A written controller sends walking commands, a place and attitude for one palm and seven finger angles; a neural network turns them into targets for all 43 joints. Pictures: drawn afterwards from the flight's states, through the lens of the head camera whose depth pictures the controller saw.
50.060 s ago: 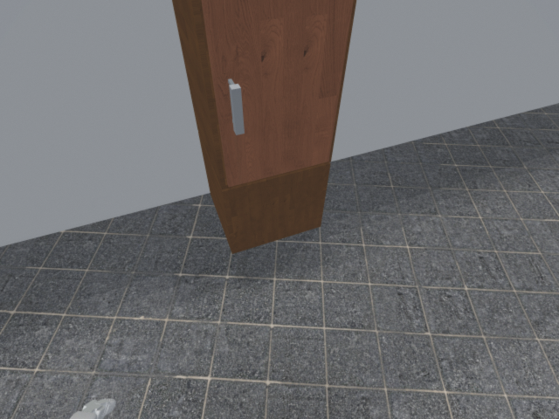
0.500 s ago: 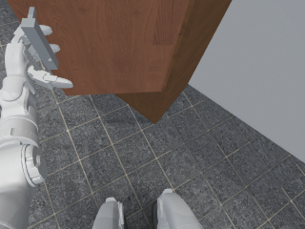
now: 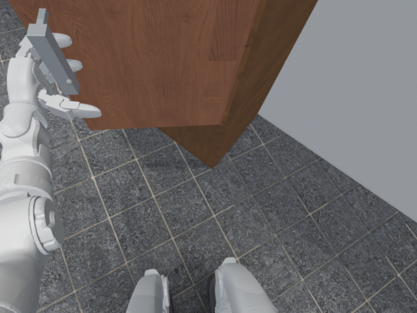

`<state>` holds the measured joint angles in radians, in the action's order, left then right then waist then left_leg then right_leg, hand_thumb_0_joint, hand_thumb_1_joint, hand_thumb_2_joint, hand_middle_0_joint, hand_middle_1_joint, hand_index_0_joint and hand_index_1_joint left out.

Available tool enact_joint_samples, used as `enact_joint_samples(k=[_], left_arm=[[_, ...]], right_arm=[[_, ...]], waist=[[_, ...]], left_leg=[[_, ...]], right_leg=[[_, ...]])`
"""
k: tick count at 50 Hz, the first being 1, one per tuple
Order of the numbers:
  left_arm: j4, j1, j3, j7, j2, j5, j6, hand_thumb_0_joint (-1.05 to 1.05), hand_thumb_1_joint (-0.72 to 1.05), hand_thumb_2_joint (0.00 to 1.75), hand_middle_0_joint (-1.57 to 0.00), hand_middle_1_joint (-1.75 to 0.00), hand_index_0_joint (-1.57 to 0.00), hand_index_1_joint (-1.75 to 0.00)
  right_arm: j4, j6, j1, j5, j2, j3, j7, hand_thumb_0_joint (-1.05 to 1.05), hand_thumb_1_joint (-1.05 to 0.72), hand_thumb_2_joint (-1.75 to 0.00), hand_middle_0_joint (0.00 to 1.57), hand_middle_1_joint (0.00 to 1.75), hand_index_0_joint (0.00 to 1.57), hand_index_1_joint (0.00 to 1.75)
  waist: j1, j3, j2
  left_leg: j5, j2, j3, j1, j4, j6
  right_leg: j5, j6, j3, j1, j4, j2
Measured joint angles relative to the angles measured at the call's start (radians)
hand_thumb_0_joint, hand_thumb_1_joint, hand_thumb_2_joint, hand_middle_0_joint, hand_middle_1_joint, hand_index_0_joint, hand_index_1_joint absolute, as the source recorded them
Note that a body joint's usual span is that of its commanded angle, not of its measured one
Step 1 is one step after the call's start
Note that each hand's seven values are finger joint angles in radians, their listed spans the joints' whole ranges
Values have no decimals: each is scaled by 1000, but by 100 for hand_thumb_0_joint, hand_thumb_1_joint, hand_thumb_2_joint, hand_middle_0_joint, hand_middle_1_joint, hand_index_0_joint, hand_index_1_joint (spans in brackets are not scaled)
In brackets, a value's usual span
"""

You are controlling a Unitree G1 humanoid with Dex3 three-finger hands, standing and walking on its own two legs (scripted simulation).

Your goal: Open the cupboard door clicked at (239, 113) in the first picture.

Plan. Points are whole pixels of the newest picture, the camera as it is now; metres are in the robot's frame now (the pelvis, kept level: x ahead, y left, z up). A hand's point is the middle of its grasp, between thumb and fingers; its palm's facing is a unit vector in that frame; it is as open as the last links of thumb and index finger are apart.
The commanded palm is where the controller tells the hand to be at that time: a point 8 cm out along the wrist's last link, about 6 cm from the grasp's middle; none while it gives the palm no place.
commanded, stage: close the thumb around the handle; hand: left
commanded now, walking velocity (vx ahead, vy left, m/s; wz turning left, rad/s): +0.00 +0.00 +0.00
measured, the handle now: (58, 54) +0.58 +0.23 +0.06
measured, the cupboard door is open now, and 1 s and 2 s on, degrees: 44 48 89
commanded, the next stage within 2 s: pull the door open along its arc in 0.58 s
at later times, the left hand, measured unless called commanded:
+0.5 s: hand (69, 81) +0.52 +0.21 +0.06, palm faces +0.05 -1.00 -0.02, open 6.0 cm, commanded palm +0.50 +0.23 +0.06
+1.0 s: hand (70, 95) +0.49 +0.20 +0.06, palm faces +0.02 -1.00 -0.01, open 6.2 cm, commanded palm +0.44 +0.24 +0.06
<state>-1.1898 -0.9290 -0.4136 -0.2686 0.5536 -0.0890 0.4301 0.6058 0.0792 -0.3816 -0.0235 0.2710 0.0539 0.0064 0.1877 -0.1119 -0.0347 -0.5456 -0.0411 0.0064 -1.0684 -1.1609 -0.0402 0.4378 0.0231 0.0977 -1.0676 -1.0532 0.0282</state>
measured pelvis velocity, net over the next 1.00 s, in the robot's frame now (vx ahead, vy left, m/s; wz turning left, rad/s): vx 0.01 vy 0.00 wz -0.02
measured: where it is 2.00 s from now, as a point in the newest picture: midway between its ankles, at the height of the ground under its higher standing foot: outside the picture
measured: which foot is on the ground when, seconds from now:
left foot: down 0.00-1.00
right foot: down 0.00-1.00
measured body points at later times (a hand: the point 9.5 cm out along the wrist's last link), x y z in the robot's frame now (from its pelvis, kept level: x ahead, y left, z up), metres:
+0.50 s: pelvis +0.00 +0.00 +0.00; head +0.16 +0.03 +0.42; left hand +0.51 +0.26 +0.06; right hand +0.00 -0.26 -0.11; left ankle -0.01 +0.09 -0.65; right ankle +0.03 -0.11 -0.65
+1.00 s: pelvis +0.01 +0.00 +0.01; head +0.15 +0.02 +0.44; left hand +0.48 +0.26 +0.06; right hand +0.02 -0.26 -0.10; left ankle -0.01 +0.09 -0.65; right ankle +0.03 -0.11 -0.65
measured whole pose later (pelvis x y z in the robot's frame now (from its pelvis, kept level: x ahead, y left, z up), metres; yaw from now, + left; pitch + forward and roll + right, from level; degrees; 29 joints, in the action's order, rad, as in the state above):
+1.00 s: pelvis +0.01 +0.00 +0.01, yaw -1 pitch +24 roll -3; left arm -0.97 -0.69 -0.41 -0.27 0.46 -0.16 0.41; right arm 0.57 0.10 -0.40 0.00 0.26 0.04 0.02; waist 0.16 -0.13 -0.04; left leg -0.54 -0.05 0.04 -0.97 -1.09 -0.04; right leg 0.43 0.02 0.07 -0.99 -0.99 0.04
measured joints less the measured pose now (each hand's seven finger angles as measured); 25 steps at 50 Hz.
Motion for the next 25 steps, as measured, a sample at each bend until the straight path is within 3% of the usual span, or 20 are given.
enact_joint_samples(k=[7, 25], left_arm=[[12, 6, -4, -4, 1, -4, -6, -1, -20, 42, -32, -123, -31, -123], [10, 12, 21, 31, -22, -12, 1, 1, 69, 80, -35, -130, -34, -133]], right_arm=[[-2, 2, 1, 1, -1, -1, 0, 1, -91, -89, 20, 30, 20, 30], [14, 2, -5, -3, -5, -5, 6, 1, -90, -89, 20, 30, 20, 30]], waist=[[0, 1, 0], [-12, -3, -6]], left_leg=[[-2, -2, 1, 1, 0, 0], [-2, 3, -2, 14, 10, 0]], right_leg=[[0, 0, -2, 0, 1, 2], [4, -2, 0, 15, 9, -2]])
